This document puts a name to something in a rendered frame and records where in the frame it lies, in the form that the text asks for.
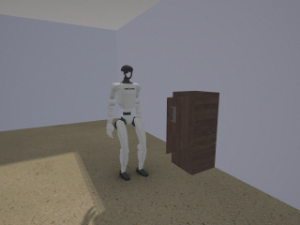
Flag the handle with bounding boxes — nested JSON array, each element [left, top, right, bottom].
[[171, 106, 176, 123]]

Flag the robot right forearm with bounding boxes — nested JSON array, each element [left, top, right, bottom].
[[107, 100, 113, 123]]

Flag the robot right hand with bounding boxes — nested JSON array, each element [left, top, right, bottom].
[[106, 123, 114, 138]]

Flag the robot left forearm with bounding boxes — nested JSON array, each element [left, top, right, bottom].
[[134, 103, 143, 119]]

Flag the robot right foot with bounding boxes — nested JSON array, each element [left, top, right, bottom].
[[119, 170, 130, 181]]

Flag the left robot upper arm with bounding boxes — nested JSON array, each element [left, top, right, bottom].
[[135, 83, 141, 104]]

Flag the right robot upper arm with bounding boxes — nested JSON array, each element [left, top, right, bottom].
[[109, 82, 121, 106]]

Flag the cupboard door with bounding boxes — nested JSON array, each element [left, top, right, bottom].
[[166, 96, 193, 154]]

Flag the robot torso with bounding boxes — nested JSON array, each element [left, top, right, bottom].
[[116, 82, 137, 126]]

